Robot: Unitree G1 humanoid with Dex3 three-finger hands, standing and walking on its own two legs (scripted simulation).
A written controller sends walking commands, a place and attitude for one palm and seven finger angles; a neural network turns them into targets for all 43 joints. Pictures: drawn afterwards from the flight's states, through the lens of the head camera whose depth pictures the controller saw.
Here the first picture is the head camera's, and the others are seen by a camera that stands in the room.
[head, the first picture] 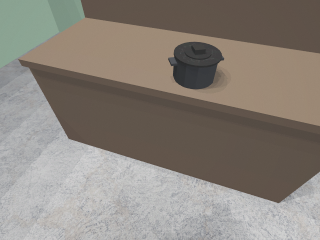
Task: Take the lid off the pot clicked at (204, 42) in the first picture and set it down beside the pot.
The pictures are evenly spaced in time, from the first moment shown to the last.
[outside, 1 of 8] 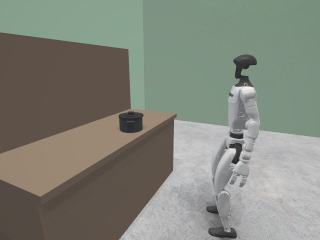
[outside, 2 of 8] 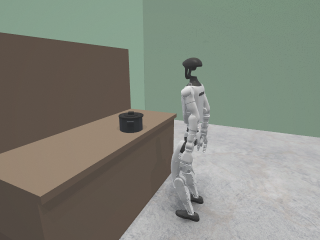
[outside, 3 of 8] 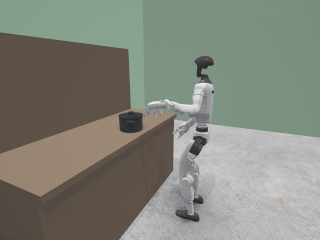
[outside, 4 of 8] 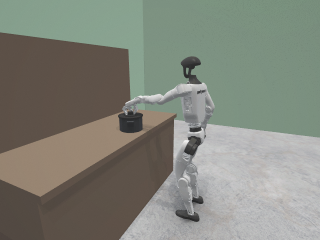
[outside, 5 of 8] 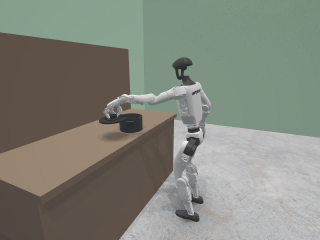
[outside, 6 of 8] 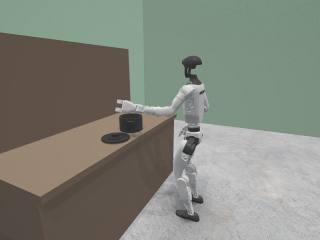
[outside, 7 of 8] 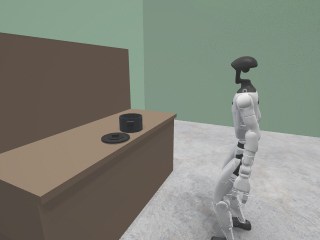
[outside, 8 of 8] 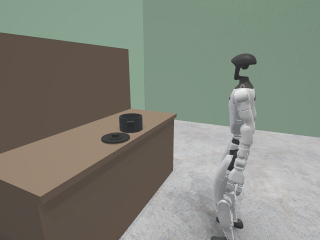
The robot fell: no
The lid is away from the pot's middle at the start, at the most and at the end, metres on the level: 0.00 0.24 0.24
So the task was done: yes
